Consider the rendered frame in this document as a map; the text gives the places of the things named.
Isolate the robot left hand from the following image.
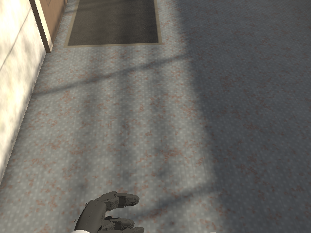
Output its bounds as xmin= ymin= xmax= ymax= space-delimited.
xmin=74 ymin=191 xmax=145 ymax=233

